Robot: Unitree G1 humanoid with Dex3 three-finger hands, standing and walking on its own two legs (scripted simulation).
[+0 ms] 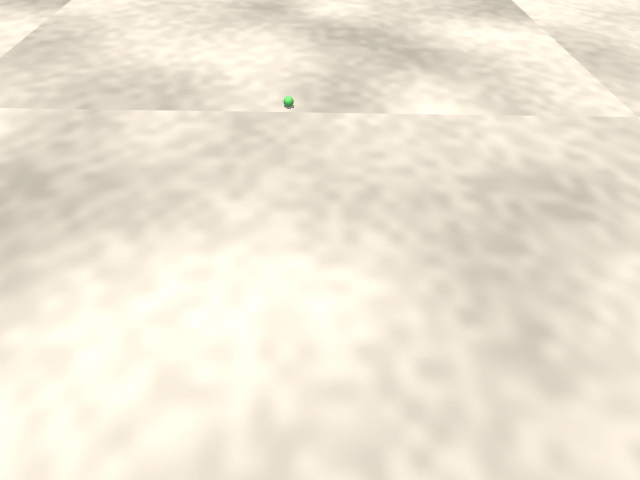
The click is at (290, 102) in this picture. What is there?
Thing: free ball
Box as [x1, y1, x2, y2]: [284, 96, 293, 106]
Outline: 287,96 284,98 285,105 289,106 292,104 293,101 291,97
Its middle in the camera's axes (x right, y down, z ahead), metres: -0.19 -0.84 +2.42
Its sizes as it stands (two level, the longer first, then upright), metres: 0.062 0.062 0.062
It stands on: the floor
